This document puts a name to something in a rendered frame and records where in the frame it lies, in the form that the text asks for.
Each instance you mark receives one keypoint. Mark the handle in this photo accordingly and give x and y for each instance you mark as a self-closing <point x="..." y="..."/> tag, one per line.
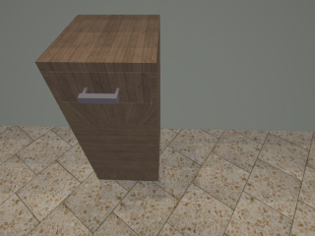
<point x="98" y="98"/>

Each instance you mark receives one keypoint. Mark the cabinet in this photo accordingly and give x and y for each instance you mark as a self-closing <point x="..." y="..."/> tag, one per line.
<point x="121" y="141"/>

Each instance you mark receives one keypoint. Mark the drawer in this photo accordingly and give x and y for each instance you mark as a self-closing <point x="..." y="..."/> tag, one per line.
<point x="134" y="87"/>

